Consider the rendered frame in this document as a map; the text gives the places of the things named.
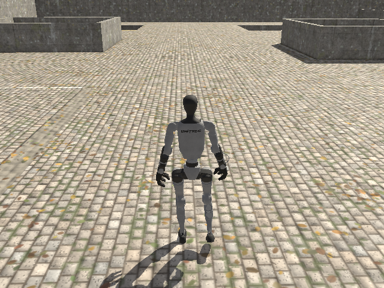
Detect robot right upper arm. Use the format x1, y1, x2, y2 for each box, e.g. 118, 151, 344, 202
203, 121, 220, 154

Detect humanoid robot torso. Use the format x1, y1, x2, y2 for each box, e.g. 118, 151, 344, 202
177, 118, 205, 180

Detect robot right forearm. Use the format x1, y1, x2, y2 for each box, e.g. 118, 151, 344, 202
214, 144, 226, 169

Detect left robot hand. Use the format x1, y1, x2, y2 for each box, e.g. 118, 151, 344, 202
156, 172, 170, 187

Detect robot left forearm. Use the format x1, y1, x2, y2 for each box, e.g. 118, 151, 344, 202
157, 146, 169, 174

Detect right robot hand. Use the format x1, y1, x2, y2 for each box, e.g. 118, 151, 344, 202
214, 167, 228, 181

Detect robot left shin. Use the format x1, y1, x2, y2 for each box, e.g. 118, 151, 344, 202
176, 197, 185, 235

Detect robot left upper arm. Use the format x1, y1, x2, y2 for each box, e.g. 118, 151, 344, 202
163, 121, 178, 155

